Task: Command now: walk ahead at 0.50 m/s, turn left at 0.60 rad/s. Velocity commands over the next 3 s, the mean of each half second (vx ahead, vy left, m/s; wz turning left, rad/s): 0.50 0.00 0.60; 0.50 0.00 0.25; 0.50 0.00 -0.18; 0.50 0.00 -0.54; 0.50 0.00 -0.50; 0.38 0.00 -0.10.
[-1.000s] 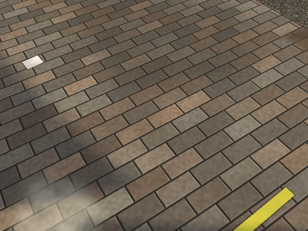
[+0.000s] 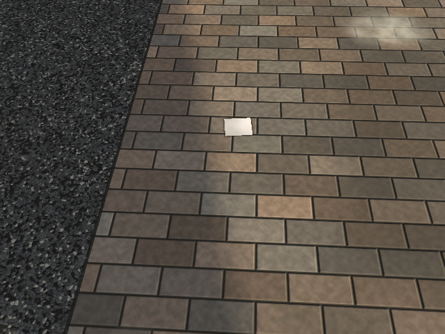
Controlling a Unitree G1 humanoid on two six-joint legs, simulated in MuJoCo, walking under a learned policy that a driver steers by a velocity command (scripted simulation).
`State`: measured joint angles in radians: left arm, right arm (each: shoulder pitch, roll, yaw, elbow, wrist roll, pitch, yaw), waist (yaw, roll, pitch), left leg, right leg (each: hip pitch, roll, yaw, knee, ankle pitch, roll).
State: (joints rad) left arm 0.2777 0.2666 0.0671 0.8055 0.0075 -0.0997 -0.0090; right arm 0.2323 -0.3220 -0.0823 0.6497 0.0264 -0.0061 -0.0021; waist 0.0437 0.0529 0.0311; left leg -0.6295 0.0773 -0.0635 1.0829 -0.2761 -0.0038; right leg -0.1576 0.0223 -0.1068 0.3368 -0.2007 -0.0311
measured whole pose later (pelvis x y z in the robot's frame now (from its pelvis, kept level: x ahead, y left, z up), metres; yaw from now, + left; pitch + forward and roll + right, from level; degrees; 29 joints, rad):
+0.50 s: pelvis +0.27 +0.09 +0.00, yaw +18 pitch +1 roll +0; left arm 0.11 0.32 0.05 0.72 0.01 -0.10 -0.01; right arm 0.32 -0.28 -0.07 0.66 0.01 -0.04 0.01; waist -0.04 -0.03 0.05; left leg -0.23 -0.11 -0.06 0.38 -0.17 0.10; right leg -0.62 -0.10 0.07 1.00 -0.26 0.05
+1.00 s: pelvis +0.57 +0.12 +0.00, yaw +24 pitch +1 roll -1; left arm 0.32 0.26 0.04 0.81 0.00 -0.09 -0.03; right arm 0.23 -0.30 -0.05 0.70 0.01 -0.05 0.00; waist 0.04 0.04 0.02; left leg -0.58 0.07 -0.05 1.02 -0.28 0.00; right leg -0.18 0.06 -0.03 0.33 -0.18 -0.06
